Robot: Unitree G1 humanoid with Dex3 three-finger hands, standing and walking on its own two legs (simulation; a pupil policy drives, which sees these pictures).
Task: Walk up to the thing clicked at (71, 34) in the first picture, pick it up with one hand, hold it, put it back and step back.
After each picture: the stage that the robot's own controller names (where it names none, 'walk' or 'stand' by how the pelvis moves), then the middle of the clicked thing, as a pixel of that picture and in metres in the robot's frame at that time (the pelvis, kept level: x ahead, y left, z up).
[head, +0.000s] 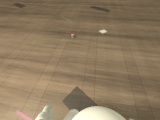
stand; (72, 36) +1.84 +0.58 -0.72
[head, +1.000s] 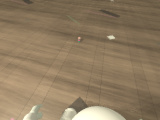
walk; (79, 39) +1.74 +0.30 -0.70
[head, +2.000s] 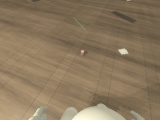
walk; (82, 53) +1.19 +0.18 -0.72
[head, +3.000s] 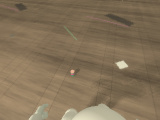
walk; (72, 73) +0.70 +0.28 -0.71
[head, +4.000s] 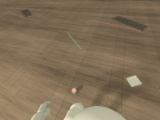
walk; (74, 91) +0.40 +0.26 -0.70
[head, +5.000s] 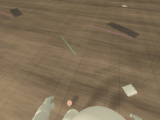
stand; (69, 103) +0.25 +0.23 -0.72
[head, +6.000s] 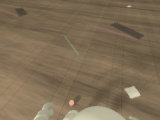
stand; (71, 103) +0.26 +0.21 -0.73
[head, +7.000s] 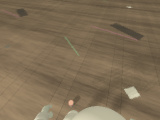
stand; (71, 103) +0.26 +0.22 -0.73
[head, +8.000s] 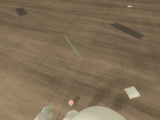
stand; (71, 103) +0.26 +0.22 -0.73
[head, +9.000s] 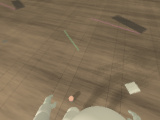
go down; (71, 99) +0.26 +0.22 -0.72
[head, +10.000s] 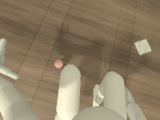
go down; (59, 64) +0.33 +0.26 -0.28
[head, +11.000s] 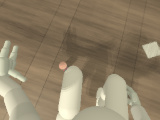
close in; (63, 66) +0.33 +0.26 -0.29
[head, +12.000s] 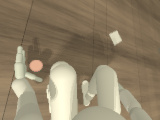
close in; (36, 66) +0.30 +0.29 -0.21
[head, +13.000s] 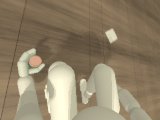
close; (34, 64) +0.32 +0.29 -0.21
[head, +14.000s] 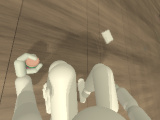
lift; (31, 64) +0.31 +0.29 -0.21
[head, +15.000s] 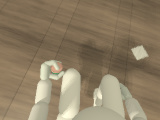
lift; (56, 70) +0.28 +0.25 -0.07
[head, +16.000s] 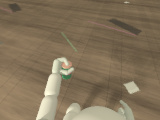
lift; (66, 70) +0.33 +0.18 +0.05
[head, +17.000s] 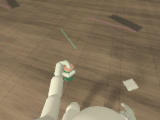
hold; (68, 72) +0.33 +0.17 +0.00
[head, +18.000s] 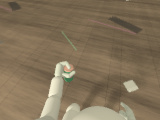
hold; (68, 73) +0.32 +0.17 +0.00
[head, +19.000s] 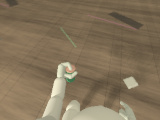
crouch; (70, 73) +0.32 +0.16 -0.01
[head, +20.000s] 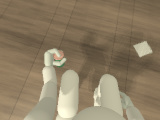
lower; (59, 59) +0.38 +0.23 -0.10
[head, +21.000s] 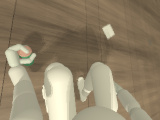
lower; (26, 56) +0.37 +0.31 -0.21
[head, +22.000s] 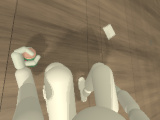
lower; (30, 58) +0.36 +0.29 -0.21
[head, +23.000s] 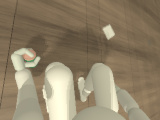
lower; (30, 59) +0.35 +0.30 -0.21
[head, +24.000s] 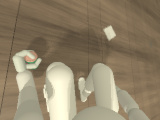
lower; (31, 61) +0.34 +0.29 -0.22
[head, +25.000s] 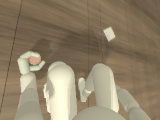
loosen; (35, 62) +0.33 +0.28 -0.22
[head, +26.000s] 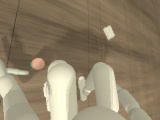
withdraw; (36, 64) +0.31 +0.26 -0.22
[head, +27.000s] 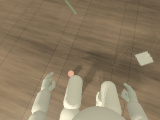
walk; (71, 74) +0.35 +0.22 -0.45
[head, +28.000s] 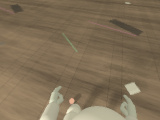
stand; (72, 101) +0.27 +0.19 -0.66
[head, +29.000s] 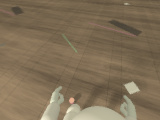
stand; (72, 101) +0.28 +0.20 -0.67
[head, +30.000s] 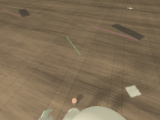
stand; (74, 101) +0.30 +0.18 -0.72
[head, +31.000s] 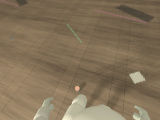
walk; (77, 89) +0.35 +0.20 -0.70
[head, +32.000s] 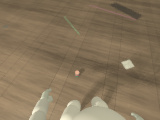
walk; (77, 73) +0.57 +0.16 -0.70
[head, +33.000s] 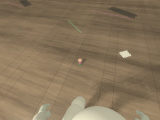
stand; (80, 62) +0.89 +0.26 -0.70
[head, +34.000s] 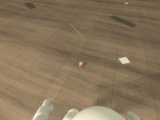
stand; (80, 65) +0.92 +0.19 -0.72
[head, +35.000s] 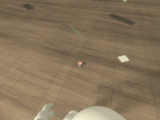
stand; (80, 64) +0.92 +0.20 -0.73
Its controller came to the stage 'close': yes
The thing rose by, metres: 0.71
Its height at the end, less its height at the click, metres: +0.00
